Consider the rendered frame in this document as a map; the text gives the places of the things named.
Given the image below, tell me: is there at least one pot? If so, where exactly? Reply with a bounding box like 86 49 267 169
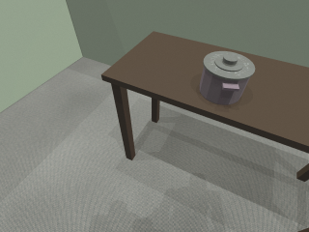
199 68 250 105

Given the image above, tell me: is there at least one lid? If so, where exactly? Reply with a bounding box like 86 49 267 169
203 51 255 81

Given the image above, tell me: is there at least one table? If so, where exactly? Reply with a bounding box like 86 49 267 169
101 31 309 232

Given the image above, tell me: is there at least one knob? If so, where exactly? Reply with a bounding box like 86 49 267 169
222 54 239 65

